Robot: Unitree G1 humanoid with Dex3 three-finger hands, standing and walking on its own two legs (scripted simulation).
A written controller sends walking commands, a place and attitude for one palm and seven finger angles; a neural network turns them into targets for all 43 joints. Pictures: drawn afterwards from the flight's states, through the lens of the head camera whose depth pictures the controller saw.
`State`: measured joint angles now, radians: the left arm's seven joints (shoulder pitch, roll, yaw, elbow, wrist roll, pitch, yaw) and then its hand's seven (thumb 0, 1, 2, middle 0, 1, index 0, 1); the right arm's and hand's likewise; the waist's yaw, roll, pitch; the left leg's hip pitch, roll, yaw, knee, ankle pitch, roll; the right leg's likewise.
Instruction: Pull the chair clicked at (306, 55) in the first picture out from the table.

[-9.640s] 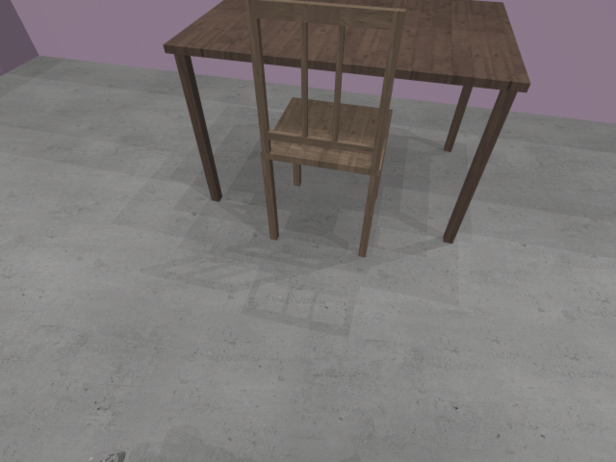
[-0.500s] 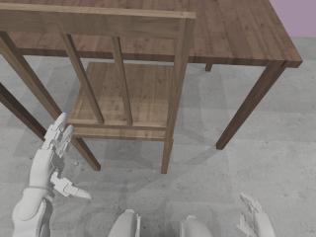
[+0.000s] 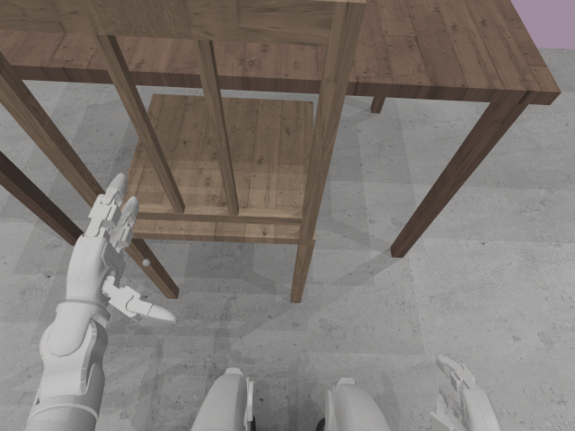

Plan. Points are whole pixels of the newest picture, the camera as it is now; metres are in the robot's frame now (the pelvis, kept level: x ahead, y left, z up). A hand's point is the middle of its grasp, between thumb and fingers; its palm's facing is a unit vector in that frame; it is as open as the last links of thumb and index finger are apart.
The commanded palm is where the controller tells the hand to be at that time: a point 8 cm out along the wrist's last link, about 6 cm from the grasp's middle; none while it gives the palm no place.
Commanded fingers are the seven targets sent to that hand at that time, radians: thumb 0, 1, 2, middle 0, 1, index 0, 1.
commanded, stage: aim the fingers beside a spindle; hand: left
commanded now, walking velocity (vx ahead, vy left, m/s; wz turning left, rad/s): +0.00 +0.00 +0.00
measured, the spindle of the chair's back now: (152, 146) +0.49 +0.22 +0.06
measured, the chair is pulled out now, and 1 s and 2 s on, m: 0.00 0.00 0.00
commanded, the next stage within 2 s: push the fingers through the gap in 0.92 s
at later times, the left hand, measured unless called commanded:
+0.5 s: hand (154, 245) +0.36 +0.20 +0.01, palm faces -0.01 -1.00 -0.06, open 16.9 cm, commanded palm +0.33 +0.25 +0.01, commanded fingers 0.00 -0.50 0.30 -0.06 -0.08 -0.06 -0.08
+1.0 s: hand (150, 250) +0.35 +0.21 +0.01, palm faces +0.00 -1.00 -0.05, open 16.9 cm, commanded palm +0.33 +0.25 +0.01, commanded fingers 0.00 -0.50 0.30 -0.06 -0.08 -0.06 -0.08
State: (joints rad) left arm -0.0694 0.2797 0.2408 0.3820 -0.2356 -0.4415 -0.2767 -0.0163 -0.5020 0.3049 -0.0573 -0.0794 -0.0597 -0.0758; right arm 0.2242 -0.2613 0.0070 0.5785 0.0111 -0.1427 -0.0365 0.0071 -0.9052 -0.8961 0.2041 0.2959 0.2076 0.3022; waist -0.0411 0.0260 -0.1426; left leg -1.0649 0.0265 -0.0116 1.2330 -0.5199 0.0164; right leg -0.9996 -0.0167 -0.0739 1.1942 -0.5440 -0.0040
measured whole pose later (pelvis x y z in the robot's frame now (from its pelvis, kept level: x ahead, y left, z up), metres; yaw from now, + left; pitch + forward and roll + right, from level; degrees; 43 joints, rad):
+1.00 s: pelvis +0.00 +0.00 -0.01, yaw +0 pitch +22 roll -3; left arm -0.19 0.31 0.29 0.52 -0.23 -0.46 -0.30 -0.02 -0.50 0.30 -0.06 -0.08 -0.06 -0.08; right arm 0.21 -0.26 0.01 0.58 0.01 -0.11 -0.03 0.01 -0.91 -0.90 0.20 0.30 0.21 0.30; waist -0.05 0.02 -0.15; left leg -1.14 0.03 -0.02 1.29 -0.54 0.01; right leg -1.08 -0.01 -0.08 1.25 -0.56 -0.01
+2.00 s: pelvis +0.00 +0.00 -0.02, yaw -1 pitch +25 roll -3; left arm -0.57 0.39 0.37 0.89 -0.16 -0.49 -0.28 -0.02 -0.50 0.30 -0.06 -0.08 -0.06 -0.08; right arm 0.27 -0.27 0.01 0.63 -0.01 -0.03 -0.01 0.00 -0.91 -0.90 0.20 0.30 0.21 0.30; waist -0.10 0.03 -0.15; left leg -1.20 0.04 -0.01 1.31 -0.54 0.01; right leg -1.14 0.00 -0.07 1.27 -0.55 -0.01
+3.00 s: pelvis +0.00 +0.01 -0.02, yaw -2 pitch +26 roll -4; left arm -0.65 0.42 0.38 0.96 -0.14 -0.50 -0.27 -0.02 -0.50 0.30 -0.16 -0.42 -0.17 -0.41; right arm 0.28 -0.27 0.02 0.63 -0.02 0.04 0.01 0.00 -0.91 -0.90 0.20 0.30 0.21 0.30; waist -0.11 0.03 -0.14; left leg -1.23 0.04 -0.02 1.31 -0.54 0.02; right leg -1.16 0.00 -0.07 1.25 -0.55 0.00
